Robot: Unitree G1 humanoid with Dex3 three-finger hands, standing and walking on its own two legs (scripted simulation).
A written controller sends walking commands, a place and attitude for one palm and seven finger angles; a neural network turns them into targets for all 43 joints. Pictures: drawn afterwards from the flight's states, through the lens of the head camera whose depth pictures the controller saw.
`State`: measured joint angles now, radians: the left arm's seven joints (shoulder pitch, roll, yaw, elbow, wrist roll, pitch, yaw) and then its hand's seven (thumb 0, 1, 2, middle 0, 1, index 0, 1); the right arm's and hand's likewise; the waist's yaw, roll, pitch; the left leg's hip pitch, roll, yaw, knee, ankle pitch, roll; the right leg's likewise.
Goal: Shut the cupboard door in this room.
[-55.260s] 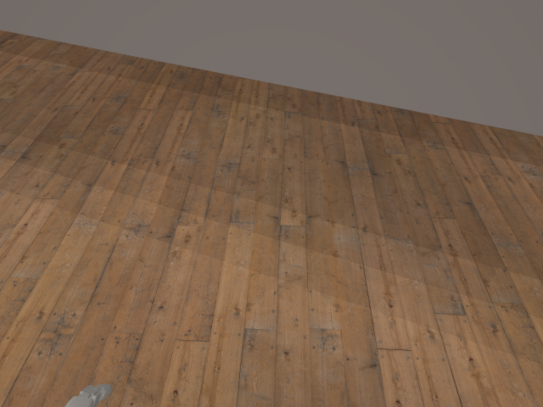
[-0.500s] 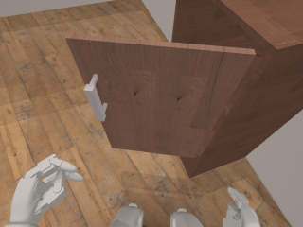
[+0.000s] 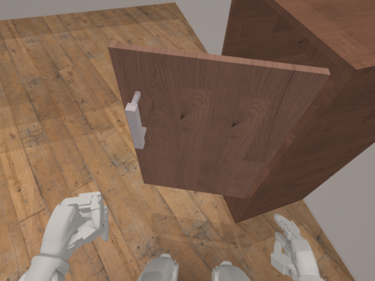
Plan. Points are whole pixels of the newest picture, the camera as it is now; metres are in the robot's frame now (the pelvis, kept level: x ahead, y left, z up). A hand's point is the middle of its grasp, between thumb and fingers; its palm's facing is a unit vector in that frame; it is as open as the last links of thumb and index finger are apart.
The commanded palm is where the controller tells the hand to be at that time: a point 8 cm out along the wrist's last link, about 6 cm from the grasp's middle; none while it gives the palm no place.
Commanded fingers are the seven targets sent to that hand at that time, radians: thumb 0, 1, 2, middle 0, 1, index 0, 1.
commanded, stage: raise the hand and make a fist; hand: left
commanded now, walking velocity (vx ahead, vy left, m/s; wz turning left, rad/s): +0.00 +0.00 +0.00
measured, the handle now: (138, 121) +0.45 +0.16 +0.05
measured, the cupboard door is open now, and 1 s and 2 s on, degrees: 63 63 63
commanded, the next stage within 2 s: bring the fist close to the handle in 0.50 s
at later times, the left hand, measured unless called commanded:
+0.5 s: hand (105, 208) +0.24 +0.17 +0.06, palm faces -0.01 -1.00 -0.05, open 3.1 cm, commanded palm +0.21 +0.22 +0.06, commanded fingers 0.00 0.90 0.90 -1.30 -1.50 -1.30 -1.50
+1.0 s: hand (123, 191) +0.27 +0.15 +0.06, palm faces -0.07 -1.00 -0.03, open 3.1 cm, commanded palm +0.26 +0.21 +0.06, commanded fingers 0.00 0.90 0.90 -1.30 -1.50 -1.30 -1.50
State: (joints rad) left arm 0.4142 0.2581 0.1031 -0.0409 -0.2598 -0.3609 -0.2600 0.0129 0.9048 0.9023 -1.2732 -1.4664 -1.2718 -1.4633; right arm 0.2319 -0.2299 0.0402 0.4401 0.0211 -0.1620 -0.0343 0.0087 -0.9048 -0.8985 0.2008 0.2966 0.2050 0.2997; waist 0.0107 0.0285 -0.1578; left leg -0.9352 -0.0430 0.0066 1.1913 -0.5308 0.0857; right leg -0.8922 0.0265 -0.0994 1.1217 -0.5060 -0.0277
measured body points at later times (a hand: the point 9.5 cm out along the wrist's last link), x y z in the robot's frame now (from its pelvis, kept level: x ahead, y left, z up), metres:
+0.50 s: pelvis +0.01 -0.02 +0.00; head +0.08 -0.01 +0.45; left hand +0.23 +0.23 +0.07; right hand +0.19 -0.26 -0.07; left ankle +0.02 +0.06 -0.65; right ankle +0.02 -0.11 -0.65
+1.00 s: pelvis +0.01 -0.03 +0.00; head +0.08 -0.02 +0.45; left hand +0.27 +0.20 +0.06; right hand +0.18 -0.27 -0.08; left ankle +0.02 +0.06 -0.65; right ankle +0.02 -0.11 -0.65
